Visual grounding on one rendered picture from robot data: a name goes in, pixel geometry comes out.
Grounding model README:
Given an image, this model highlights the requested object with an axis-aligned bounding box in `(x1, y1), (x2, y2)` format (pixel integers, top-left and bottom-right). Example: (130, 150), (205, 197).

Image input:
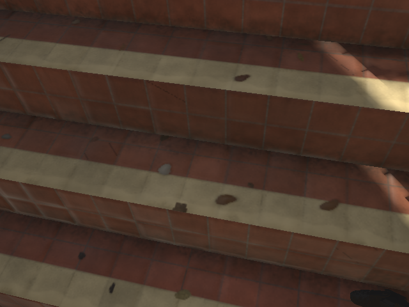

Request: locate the robot right hand
(350, 289), (409, 307)

